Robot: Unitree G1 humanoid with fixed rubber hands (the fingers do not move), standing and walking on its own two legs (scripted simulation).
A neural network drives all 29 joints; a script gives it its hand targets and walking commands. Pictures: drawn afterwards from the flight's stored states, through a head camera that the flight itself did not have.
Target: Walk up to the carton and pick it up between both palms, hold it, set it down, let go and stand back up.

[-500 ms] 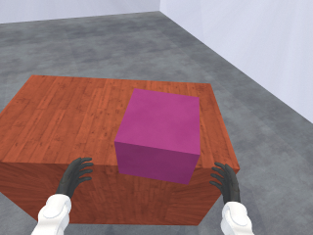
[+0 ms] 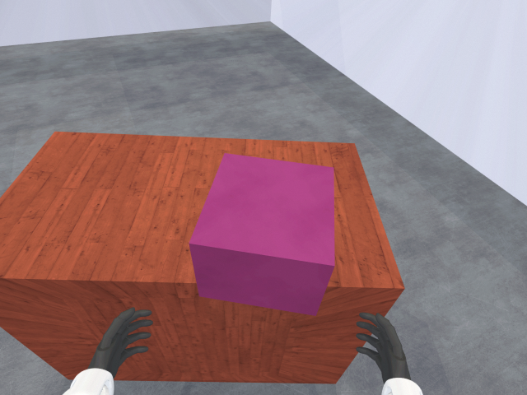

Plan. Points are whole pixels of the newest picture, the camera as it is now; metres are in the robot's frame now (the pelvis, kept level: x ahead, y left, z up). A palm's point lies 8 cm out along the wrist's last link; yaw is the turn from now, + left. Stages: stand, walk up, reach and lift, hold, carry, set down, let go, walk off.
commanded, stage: set down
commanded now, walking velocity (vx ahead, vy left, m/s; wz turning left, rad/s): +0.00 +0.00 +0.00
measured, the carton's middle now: (268, 230) +0.44 +0.00 -0.02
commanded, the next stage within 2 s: let go in 0.66 s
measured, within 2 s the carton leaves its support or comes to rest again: neither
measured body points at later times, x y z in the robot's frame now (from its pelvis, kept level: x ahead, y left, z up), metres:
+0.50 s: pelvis +0.01 -0.01 +0.00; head +0.00 -0.01 +0.45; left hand +0.17 +0.23 -0.08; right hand +0.18 -0.22 -0.08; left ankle +0.02 +0.12 -0.74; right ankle -0.03 -0.11 -0.74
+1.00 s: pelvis +0.00 -0.01 +0.00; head +0.00 -0.01 +0.45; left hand +0.17 +0.21 -0.09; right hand +0.16 -0.24 -0.09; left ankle +0.02 +0.12 -0.74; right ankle -0.03 -0.11 -0.74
